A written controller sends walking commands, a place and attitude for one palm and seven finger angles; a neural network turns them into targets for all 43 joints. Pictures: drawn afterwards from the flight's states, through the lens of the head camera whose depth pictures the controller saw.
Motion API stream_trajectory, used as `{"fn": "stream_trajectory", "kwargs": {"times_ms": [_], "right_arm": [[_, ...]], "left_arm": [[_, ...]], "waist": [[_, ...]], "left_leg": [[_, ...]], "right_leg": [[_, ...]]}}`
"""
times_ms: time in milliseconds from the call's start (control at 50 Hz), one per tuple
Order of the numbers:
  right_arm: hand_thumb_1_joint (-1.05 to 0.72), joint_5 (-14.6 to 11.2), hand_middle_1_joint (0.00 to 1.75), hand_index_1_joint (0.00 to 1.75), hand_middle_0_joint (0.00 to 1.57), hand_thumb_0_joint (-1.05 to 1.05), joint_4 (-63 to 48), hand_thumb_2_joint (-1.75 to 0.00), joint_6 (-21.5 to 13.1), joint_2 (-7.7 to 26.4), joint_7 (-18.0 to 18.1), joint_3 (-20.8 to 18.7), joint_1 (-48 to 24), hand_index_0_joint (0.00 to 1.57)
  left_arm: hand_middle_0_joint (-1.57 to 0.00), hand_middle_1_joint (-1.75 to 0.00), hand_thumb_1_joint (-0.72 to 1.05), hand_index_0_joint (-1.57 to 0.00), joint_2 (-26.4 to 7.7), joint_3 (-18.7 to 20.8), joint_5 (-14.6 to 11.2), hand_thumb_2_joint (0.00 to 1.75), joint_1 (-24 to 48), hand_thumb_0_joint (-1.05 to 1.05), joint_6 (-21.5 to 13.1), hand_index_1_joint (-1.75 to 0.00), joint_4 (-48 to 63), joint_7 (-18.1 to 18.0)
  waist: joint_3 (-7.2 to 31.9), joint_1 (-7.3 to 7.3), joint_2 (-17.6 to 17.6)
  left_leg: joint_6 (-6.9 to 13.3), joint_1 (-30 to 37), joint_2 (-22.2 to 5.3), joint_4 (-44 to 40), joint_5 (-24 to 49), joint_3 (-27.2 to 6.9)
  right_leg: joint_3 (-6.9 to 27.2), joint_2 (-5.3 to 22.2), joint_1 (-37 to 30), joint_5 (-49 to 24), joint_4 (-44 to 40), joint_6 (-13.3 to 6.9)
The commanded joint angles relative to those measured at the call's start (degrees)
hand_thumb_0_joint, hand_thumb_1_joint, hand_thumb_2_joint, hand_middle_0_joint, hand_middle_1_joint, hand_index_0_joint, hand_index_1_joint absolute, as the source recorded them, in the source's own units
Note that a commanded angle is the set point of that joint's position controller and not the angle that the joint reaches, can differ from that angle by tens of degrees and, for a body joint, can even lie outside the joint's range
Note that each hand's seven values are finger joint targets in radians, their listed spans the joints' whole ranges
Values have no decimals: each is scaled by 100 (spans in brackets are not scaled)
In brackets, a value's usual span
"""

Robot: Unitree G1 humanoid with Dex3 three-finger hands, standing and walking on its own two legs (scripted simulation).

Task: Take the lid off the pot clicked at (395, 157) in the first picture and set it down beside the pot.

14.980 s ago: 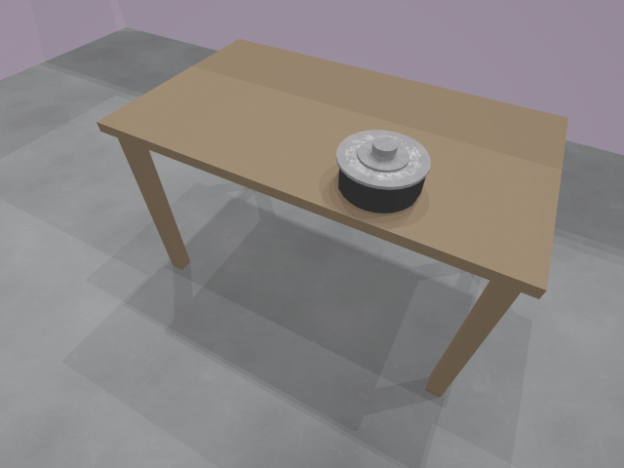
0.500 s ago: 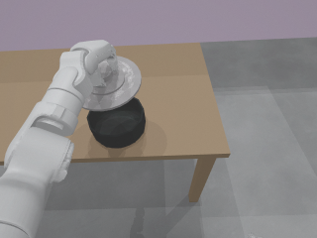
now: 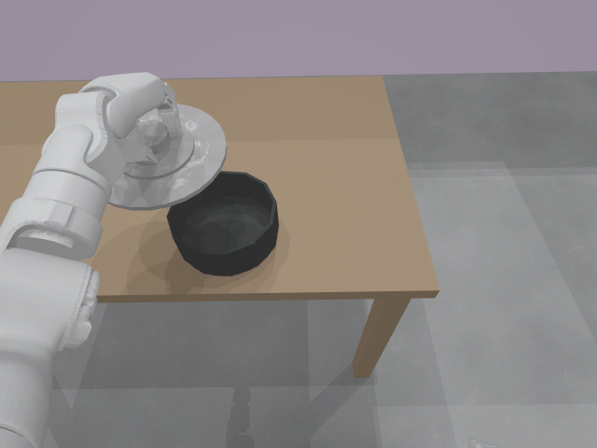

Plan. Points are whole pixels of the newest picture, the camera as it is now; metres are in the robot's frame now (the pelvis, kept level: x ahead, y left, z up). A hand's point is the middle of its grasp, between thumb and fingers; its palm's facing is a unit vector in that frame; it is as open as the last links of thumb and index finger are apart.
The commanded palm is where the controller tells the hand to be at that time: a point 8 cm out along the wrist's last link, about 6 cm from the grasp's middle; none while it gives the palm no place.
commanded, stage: move the lid sideways beside the pot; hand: left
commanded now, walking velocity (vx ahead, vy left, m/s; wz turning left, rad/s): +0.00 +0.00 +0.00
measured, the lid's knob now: (149, 137) +0.50 +0.20 +0.14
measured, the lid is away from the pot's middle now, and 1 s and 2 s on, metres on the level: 0.07 0.19 0.25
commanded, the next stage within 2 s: lower the lid onto the table in 1.82 s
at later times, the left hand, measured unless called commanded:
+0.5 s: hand (102, 143) +0.47 +0.25 +0.16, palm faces -0.35 -0.08 -0.93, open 8.2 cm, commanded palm +0.49 +0.26 +0.23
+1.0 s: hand (54, 151) +0.46 +0.32 +0.15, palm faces -0.38 -0.09 -0.92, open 8.2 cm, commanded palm +0.49 +0.33 +0.23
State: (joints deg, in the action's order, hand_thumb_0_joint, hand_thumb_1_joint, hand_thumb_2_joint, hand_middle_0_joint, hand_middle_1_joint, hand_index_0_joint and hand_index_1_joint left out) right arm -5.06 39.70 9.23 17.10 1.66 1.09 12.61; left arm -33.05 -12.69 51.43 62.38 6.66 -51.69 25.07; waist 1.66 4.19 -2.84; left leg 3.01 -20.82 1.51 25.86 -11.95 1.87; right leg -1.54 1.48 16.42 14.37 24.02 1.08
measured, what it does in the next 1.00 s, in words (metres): stands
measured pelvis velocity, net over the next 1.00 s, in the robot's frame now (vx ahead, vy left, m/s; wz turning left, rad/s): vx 0.00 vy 0.02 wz -0.01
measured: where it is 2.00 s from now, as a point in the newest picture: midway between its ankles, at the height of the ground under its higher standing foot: outside the picture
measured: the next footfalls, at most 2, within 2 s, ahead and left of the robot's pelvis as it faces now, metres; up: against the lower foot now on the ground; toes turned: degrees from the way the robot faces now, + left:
none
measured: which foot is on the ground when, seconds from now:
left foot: down 0.00-1.00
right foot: down 0.00-1.00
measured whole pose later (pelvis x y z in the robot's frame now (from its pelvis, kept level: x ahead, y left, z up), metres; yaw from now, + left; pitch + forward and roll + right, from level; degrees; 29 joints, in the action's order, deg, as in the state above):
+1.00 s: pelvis +0.00 +0.02 +0.00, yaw +0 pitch +9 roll -2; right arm -6.0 40.1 8.7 18.0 2.3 1.5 15.6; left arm -47.4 -5.4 52.9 62.6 -3.8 -56.9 28.9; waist 0.5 5.1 -1.4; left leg 4.2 -25.2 1.2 29.7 -13.6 2.0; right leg -1.4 1.2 19.1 13.9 24.1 1.9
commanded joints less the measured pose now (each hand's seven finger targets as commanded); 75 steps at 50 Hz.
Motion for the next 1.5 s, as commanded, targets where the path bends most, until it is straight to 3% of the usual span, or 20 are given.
{"fn": "stream_trajectory", "kwargs": {"times_ms": [0,140,180,240,300,380,620,680,720,740,860,940,980,1040,1120,1200,1260,1300,1380,1480], "right_arm": [[-90,7,30,30,20,0,-507,-90,-158,807,40,-299,-6,20],[-90,1,30,30,20,0,-410,-90,-174,871,50,-289,73,20],[-90,20,30,30,20,0,-464,-90,-206,826,49,-303,39,20],[-90,20,30,30,20,0,-407,-90,-199,884,59,-275,157,20],[-90,-11,30,30,20,0,-440,-90,-204,868,67,-276,63,20],[-90,-34,30,30,20,0,-411,-90,-171,913,116,-251,188,20],[-90,-48,30,30,20,0,-337,-90,-242,1025,181,-311,508,20],[-90,-67,30,30,20,0,-329,-90,-226,1058,190,-301,552,20],[-90,-40,30,30,20,0,-378,-90,-222,1073,166,-335,540,20],[-90,-35,30,30,20,0,-398,-90,-219,1036,157,-334,528,20],[-90,-74,30,30,20,0,-336,-90,-155,1097,140,-322,618,20],[-90,-43,30,30,20,0,-392,-90,-140,1104,149,-323,622,20],[-90,-69,30,30,20,0,-326,-90,-143,1101,170,-297,700,20],[-90,-52,30,30,20,0,-350,-90,-127,1126,169,-318,652,20],[-90,-30,30,30,20,0,-342,-90,-140,1127,170,-302,712,20],[-90,-82,30,30,20,0,-317,-90,-124,1125,144,-300,714,20],[-90,-88,30,30,20,0,-304,-90,-68,1165,145,-266,759,20],[-90,-82,30,30,20,0,-344,-90,-72,1166,162,-281,687,20],[-90,-86,30,30,20,0,-289,-90,-78,1181,201,-248,845,20],[-90,-108,30,30,20,0,-243,-90,-99,1215,233,-232,927,20]], "left_arm": [[-77,-108,66,-77,-1285,400,-45,88,3522,0,-146,-107,1233,-266],[-77,-108,66,-77,-1723,661,34,88,3719,0,-223,-107,1156,-312],[-77,-108,66,-77,-1503,472,57,88,3905,0,-265,-107,1423,-307],[-77,-108,66,-77,-2004,876,81,88,3507,0,-287,-107,902,-324],[-77,-108,66,-77,-1756,616,80,88,3532,0,-270,-107,771,-283],[-77,-108,66,-77,-2161,821,174,88,3412,0,-344,-107,435,-277],[-77,-108,66,-77,-2693,978,136,88,3481,0,-762,-107,784,-77],[-77,-108,66,-77,-2966,1149,103,88,3267,0,-853,-107,595,-38],[-77,-108,66,-77,-3118,1251,132,88,3577,0,-937,-107,1270,-37],[-77,-108,66,-77,-2984,1160,142,88,3537,0,-965,-107,1261,-21],[-77,-108,66,-77,-3027,1148,90,88,3142,0,-983,-107,604,74],[-77,-108,66,-77,-3377,1361,139,88,3325,0,-1125,-107,976,80],[-77,-108,66,-77,-3306,1305,80,88,2989,0,-1137,-107,407,124],[-77,-108,66,-77,-3434,1312,109,88,3533,0,-1226,-107,1103,121],[-77,-108,66,-77,-3739,1641,71,88,3197,0,-1340,-107,881,136],[-77,-108,66,-77,-3279,1260,79,88,2932,0,-1292,-107,392,207],[-77,-108,66,-77,-3661,1412,138,88,3058,0,-1302,-107,351,213],[-77,-108,66,-77,-3656,1358,152,88,3327,0,-1384,-107,802,227],[-77,-108,66,-77,-3955,1575,84,88,3008,0,-1453,-107,270,275],[-77,-108,66,-77,-3938,1431,143,88,3162,0,-1535,-107,461,305]], "waist": [[2529,117,-32],[2632,91,18],[2762,103,-258],[2641,45,10],[2513,62,75],[2341,88,154],[2575,155,-366],[2440,135,-205],[2845,75,-597],[2808,103,-814],[2284,143,-236],[2715,107,-543],[2340,167,-230],[2719,128,-782],[2786,78,-580],[2284,133,-415],[2314,138,-229],[2573,109,-772],[2397,156,-355],[2312,173,-677]], "left_leg": [[141,2356,11,191,2615,-396],[122,2326,5,160,2250,-417],[87,2535,-1,176,2407,-471],[108,2267,4,178,2270,-436],[111,2102,18,159,2243,-417],[154,1818,11,123,1675,-332],[203,2161,-45,325,2098,-346],[231,1941,-35,311,1927,-298],[178,2374,-80,390,2619,-402],[147,2520,-78,406,2868,-449],[209,1996,-81,369,2149,-342],[180,2314,-92,462,2658,-423],[218,2010,-92,461,2211,-349],[149,2441,-138,471,2611,-452],[162,2422,-144,581,3013,-486],[150,2181,-152,548,2717,-461],[190,1804,-88,525,1970,-395],[131,2179,-142,566,2570,-459],[216,1822,-97,606,1940,-363],[171,1924,-141,620,1966,-420]], "right_leg": [[-179,-341,267,-1988,-152,-307],[-182,-355,271,-1754,-145,-311],[-207,-355,370,-1681,-150,-322],[-188,-366,265,-1714,-148,-315],[-203,-353,325,-1719,-160,-332],[-183,-355,246,-1507,-182,-305],[-163,-386,363,-1664,-178,-286],[-168,-381,302,-1674,-184,-277],[-165,-383,274,-1897,-120,-296],[-180,-411,425,-1820,-139,-305],[-225,-415,510,-1594,-179,-269],[-201,-424,480,-1708,-101,-285],[-242,-432,600,-1536,-127,-253],[-235,-428,696,-1486,-100,-289],[-231,-434,637,-1688,-31,-265],[-299,-458,946,-1423,-72,-274],[-260,-450,737,-1284,-57,-267],[-276,-441,853,-1375,-1,-310],[-252,-454,773,-1217,-30,-259],[-301,-488,1003,-1051,-2,-285]]}}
